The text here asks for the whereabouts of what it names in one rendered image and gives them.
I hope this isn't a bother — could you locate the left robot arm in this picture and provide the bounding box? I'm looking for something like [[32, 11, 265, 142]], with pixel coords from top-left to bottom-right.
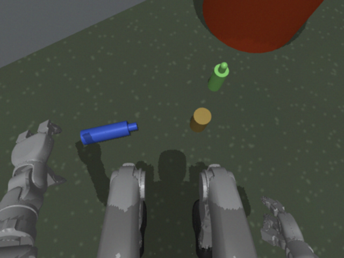
[[0, 161, 48, 258]]

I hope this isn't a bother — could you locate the right robot foot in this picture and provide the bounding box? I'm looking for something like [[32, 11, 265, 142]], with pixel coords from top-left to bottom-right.
[[192, 200, 212, 258]]

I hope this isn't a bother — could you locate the right robot hand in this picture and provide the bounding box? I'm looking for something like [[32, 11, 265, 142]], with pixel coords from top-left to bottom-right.
[[261, 196, 304, 250]]

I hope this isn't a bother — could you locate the right robot arm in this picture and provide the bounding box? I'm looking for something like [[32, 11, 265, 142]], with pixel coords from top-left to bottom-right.
[[285, 240, 319, 258]]

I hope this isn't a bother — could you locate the left robot hand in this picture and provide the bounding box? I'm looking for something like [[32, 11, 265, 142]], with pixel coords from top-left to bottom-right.
[[11, 120, 67, 187]]

